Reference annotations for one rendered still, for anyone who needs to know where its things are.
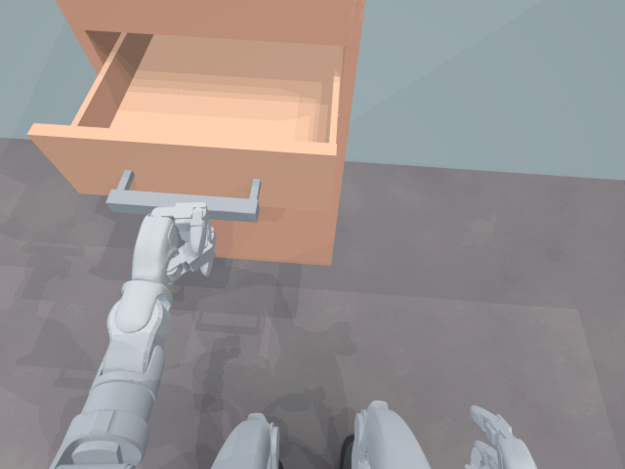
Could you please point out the robot right thigh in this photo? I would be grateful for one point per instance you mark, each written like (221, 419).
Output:
(384, 439)

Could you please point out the robot right hand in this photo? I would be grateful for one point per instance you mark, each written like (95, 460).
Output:
(511, 452)

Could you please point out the left robot forearm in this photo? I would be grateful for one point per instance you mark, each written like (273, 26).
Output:
(113, 425)

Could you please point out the left robot shin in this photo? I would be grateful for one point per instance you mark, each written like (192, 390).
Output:
(256, 416)

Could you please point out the robot left hand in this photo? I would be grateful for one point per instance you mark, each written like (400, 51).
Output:
(159, 240)

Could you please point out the handle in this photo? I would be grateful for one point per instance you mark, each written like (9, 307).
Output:
(220, 208)

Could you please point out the cabinet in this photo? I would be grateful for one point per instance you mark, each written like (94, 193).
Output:
(281, 234)

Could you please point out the drawer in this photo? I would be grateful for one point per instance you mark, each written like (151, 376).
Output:
(206, 116)

